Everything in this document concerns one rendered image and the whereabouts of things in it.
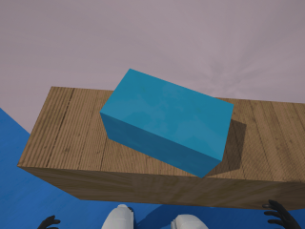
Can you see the pedestal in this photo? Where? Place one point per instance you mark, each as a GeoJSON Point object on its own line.
{"type": "Point", "coordinates": [264, 157]}

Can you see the right robot thigh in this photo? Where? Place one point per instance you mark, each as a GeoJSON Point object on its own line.
{"type": "Point", "coordinates": [187, 221]}

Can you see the left robot thigh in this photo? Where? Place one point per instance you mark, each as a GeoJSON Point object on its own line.
{"type": "Point", "coordinates": [119, 218]}

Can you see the robot left hand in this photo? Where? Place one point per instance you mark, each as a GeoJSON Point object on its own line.
{"type": "Point", "coordinates": [48, 222]}

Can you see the robot thigh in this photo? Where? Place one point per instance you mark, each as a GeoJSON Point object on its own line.
{"type": "Point", "coordinates": [187, 221]}
{"type": "Point", "coordinates": [119, 218]}

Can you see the carton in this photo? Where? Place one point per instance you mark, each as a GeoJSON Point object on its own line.
{"type": "Point", "coordinates": [171, 123]}

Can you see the robot right hand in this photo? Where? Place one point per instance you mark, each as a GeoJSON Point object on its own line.
{"type": "Point", "coordinates": [286, 220]}

